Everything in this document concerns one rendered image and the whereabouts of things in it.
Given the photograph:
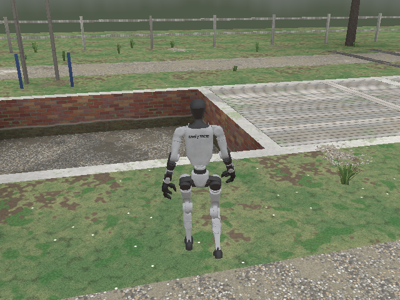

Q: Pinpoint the robot right hand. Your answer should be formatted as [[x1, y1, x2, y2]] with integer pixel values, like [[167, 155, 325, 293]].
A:
[[221, 171, 236, 183]]

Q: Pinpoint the robot left hand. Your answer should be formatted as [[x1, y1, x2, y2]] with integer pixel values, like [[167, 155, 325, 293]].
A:
[[162, 182, 176, 199]]

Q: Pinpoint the robot right forearm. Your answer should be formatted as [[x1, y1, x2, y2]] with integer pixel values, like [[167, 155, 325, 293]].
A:
[[222, 149, 234, 173]]

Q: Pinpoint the humanoid robot head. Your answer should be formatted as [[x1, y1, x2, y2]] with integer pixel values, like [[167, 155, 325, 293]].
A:
[[188, 99, 209, 129]]

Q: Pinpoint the robot left forearm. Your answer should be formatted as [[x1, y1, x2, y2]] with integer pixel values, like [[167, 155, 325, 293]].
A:
[[163, 152, 176, 184]]

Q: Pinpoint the right robot upper arm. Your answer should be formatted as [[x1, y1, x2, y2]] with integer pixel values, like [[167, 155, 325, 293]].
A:
[[211, 125, 229, 159]]

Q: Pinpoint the robot left thigh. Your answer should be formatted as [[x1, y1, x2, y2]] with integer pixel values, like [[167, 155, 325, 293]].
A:
[[179, 174, 193, 214]]

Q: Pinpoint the left robot upper arm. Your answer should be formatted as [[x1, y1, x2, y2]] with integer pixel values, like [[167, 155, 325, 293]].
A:
[[170, 126, 186, 162]]

